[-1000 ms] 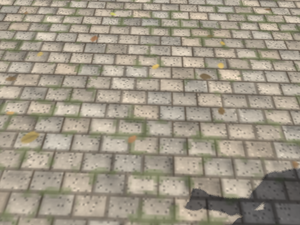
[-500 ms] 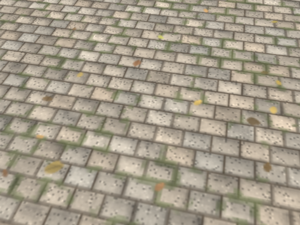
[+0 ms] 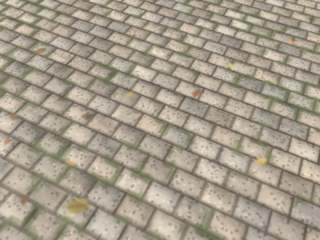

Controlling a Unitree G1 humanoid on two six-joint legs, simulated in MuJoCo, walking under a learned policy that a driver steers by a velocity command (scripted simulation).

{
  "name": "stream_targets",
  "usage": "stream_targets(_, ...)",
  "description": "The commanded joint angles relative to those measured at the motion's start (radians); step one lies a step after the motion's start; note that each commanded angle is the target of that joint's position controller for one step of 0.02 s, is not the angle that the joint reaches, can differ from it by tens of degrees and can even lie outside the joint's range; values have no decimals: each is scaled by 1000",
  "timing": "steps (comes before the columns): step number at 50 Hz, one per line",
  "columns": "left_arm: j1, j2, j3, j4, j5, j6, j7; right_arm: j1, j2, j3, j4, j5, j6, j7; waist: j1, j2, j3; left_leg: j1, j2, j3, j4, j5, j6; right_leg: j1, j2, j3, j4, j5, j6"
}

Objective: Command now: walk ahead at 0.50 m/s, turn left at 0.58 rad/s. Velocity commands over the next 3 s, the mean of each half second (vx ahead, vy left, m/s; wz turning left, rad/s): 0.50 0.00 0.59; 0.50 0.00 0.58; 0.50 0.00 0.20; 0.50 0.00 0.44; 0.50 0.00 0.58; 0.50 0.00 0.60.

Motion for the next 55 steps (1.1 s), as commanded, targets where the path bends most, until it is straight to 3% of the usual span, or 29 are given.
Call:
stream_targets(1,-121,66,7,-98,-6,-14,-5,71,-156,-34,-45,-3,-8,-7,-29,97,-6,36,245,-213,-52,373,108,-23,54,-42,-105,79,1)
stream_targets(5,-177,85,2,-138,-15,-31,-7,87,-174,-37,-57,-16,-6,-19,-37,113,-6,96,273,-266,22,469,89,40,95,-29,-232,52,-27)
stream_targets(7,-79,115,10,-120,-19,-40,-1,26,-195,-42,-79,-19,-9,-23,24,126,-24,42,273,-282,82,531,48,221,122,-24,-307,-11,-56)
stream_targets(8,26,140,21,-88,-20,-47,8,-1,-206,-44,-89,-19,-13,-19,71,118,-68,8,250,-279,175,614,28,370,151,-37,-331,-46,-73)
stream_targets(9,163,170,34,-55,-13,-60,20,-18,-197,-41,-92,-10,-21,-9,145,60,-143,-54,185,-230,365,591,2,568,119,-16,-396,-23,-102)
stream_targets(10,326,246,51,-51,11,-66,40,-4,-115,-17,-124,1,-30,-1,196,-53,-303,-177,120,-149,651,312,-20,801,-118,218,-429,-246,-150)
stream_targets(11,287,323,67,-59,21,-51,39,116,-53,-5,-155,25,-25,-2,100,-301,-362,-473,-25,-48,871,-352,-44,949,-334,686,-566,-311,-251)
stream_targets(12,220,232,56,-69,3,-39,33,108,-135,-12,-118,-12,-7,-12,74,-139,-251,-554,79,-50,968,-287,-35,836,-311,698,-571,-423,-259)
stream_targets(13,159,143,35,-81,-6,-36,30,42,-142,-15,-115,-20,-1,-4,72,-26,-129,-548,118,-36,956,-187,-41,704,-262,526,-585,-389,-239)
stream_targets(14,131,105,24,-75,-5,-38,26,3,-123,-11,-120,-20,3,5,63,7,-67,-527,149,-22,916,-132,-52,617,-209,377,-606,-250,-220)
stream_targets(15,137,97,21,-64,-6,-43,29,-14,-114,-11,-125,-29,11,14,57,-34,-46,-509,172,-12,886,-113,-61,574,-171,272,-620,-147,-202)
stream_targets(17,167,99,21,-37,-16,-61,25,-16,-100,-8,-131,-36,33,31,45,-82,-42,-484,184,7,875,-87,-75,537,-136,148,-640,18,-193)
stream_targets(20,201,111,29,-15,-26,-81,17,-95,-84,-1,-168,-35,47,47,45,-65,-34,-563,203,18,855,-21,-88,561,-145,47,-673,131,-212)
stream_targets(23,231,111,32,6,-25,-80,16,-197,-72,7,-206,-35,47,57,60,-54,-5,-632,216,40,759,69,-104,585,-133,-51,-693,182,-214)
stream_targets(27,254,125,37,26,-25,-77,17,-328,-41,27,-250,-32,38,74,86,-53,22,-571,216,109,515,196,-95,590,-111,-168,-692,216,-192)
stream_targets(31,308,158,46,56,-24,-61,27,-406,-51,30,-286,-41,38,80,104,-51,41,-520,193,179,371,114,-47,685,-147,-224,-643,332,-173)
stream_targets(33,319,185,50,67,-22,-46,33,-381,-64,22,-285,-48,40,71,84,-65,11,-440,137,218,332,7,-9,738,-154,-264,-523,618,-160)
stream_targets(35,317,212,54,69,-25,-27,36,-202,-96,2,-237,-53,29,54,3,-58,-104,-222,55,231,267,-51,44,726,-148,-296,-223,798,-149)
stream_targets(36,304,205,50,51,-22,-23,35,-22,-140,-21,-178,-61,22,38,-78,4,-208,33,74,158,210,-40,82,575,-125,-312,37,623,-119)
stream_targets(37,342,91,22,-17,-30,-27,20,21,-259,-52,-180,-60,23,22,-44,220,-324,358,381,-293,173,-171,184,183,-20,-305,377,-93,-64)
stream_targets(38,259,132,32,-70,-18,-34,11,38,-305,-63,-211,-23,32,14,-64,224,-394,435,511,-715,12,-70,274,-36,133,-123,575,-455,-31)
stream_targets(39,147,150,35,-94,-17,-38,8,28,-278,-58,-184,-15,39,4,-72,105,-249,369,466,-530,4,42,241,-138,68,-31,574,-348,-44)
stream_targets(40,153,128,24,-90,-27,-49,8,-19,-224,-45,-173,-8,35,-3,-26,76,-134,218,434,-395,4,171,211,-106,28,-36,486,-256,-50)
stream_targets(41,176,124,23,-71,-22,-48,10,-66,-182,-33,-173,-9,28,-5,25,41,-76,96,371,-302,-8,278,165,-31,0,-33,393,-228,-49)
stream_targets(43,234,121,23,-53,6,-14,7,-123,-141,-17,-184,0,13,-6,87,66,-72,-37,297,-204,-31,383,139,93,-14,-28,318,-221,-29)
stream_targets(45,228,107,22,-58,8,8,-1,-98,-148,-18,-174,3,-4,1,93,65,-81,-73,268,-183,-51,405,149,102,-3,-43,275,-195,-12)
stream_targets(47,171,94,20,-74,5,15,-4,-59,-162,-23,-162,-2,-9,2,77,66,-56,-84,259,-184,-86,336,144,58,1,-52,205,-122,-3)
stream_targets(49,88,91,18,-95,3,14,-5,-10,-152,-19,-143,-2,-13,2,45,77,-19,-58,259,-187,-113,310,130,-3,-3,-52,110,-39,-1)
stream_targets(55,-86,80,8,-139,-5,-2,-16,104,-144,-9,-90,-5,-25,-7,-26,87,7,98,277,-168,-89,429,88,-45,34,-65,-122,112,-37)
Next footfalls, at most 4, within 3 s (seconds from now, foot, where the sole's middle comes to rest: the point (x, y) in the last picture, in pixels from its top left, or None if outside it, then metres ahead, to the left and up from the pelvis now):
0.18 right None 0.29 -0.13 -0.78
0.72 left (115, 237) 0.48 0.16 -0.78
1.26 right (107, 160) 0.84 0.21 -0.78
1.82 left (38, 147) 0.93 0.55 -0.78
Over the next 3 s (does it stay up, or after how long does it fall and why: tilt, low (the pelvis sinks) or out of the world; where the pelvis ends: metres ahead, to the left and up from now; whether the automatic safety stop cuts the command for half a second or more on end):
stays up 1.12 0.95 -0.02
